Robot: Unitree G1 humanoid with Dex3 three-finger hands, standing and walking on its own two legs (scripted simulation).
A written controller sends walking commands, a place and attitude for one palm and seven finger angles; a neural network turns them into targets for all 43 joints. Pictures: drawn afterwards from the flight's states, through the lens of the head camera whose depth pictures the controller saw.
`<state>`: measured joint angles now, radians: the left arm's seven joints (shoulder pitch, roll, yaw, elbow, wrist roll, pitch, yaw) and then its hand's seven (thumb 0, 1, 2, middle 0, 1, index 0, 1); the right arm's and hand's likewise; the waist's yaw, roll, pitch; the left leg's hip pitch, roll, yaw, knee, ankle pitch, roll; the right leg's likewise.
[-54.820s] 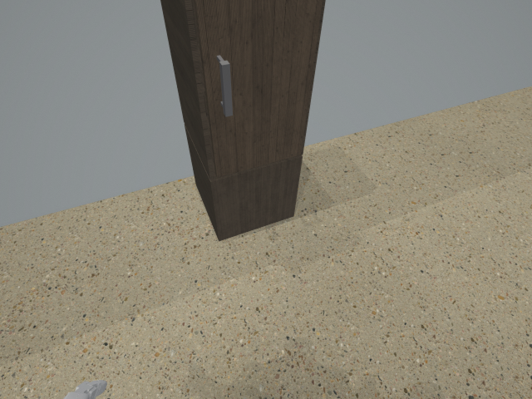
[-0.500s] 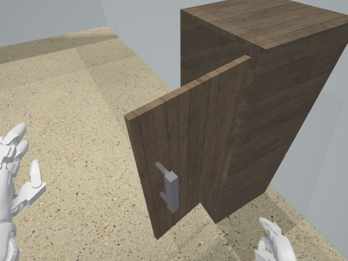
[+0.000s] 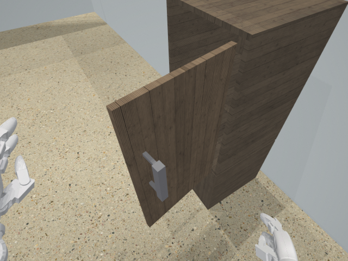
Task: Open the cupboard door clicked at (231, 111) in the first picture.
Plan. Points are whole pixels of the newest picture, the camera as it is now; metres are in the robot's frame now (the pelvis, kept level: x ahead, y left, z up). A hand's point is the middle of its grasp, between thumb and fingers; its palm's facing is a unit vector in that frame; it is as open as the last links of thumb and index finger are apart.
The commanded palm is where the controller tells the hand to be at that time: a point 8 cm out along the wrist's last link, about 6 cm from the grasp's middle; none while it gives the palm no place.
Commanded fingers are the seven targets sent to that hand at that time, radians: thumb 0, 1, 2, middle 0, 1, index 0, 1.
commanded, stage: step back with the hand held close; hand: left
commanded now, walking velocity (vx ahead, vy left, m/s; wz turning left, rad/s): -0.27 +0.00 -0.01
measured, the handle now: (155, 177) +0.31 +0.08 +0.01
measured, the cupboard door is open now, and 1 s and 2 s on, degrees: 100 100 100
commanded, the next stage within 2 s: stop stepping back and stand still in 1.02 s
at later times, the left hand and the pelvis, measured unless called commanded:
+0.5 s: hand out of the picture +0.12 +0.30 +0.15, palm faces +0.43 -0.76 -0.49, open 7.4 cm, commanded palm +0.06 +0.33 +0.17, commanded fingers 0.00 0.90 0.90 -0.20 -0.30 -0.20 -0.30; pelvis -0.07 +0.03 -0.02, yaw +0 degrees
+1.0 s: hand out of the picture +0.07 +0.28 +0.16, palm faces +0.36 -0.83 -0.43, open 7.4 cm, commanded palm +0.00 +0.32 +0.17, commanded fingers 0.00 0.90 0.90 -0.20 -0.30 -0.20 -0.30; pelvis -0.15 +0.03 +0.00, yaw -2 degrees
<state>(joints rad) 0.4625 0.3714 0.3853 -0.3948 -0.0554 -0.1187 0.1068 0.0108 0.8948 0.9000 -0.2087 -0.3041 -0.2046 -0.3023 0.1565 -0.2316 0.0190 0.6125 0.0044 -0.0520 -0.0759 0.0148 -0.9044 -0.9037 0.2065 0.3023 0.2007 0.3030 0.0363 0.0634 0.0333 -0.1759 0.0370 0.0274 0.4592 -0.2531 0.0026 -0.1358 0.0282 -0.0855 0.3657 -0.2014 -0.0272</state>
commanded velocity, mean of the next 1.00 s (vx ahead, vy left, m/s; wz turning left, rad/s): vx -0.32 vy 0.00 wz -0.01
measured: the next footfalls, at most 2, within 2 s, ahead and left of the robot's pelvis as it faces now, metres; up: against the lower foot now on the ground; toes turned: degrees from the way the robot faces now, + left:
right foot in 1.08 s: -0.25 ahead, -0.08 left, +0.00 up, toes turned -4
left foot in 1.34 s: -0.17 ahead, +0.09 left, +0.00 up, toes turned +1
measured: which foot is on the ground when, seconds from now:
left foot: down 0.00-1.00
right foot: down 0.00-0.66, up 0.68-1.00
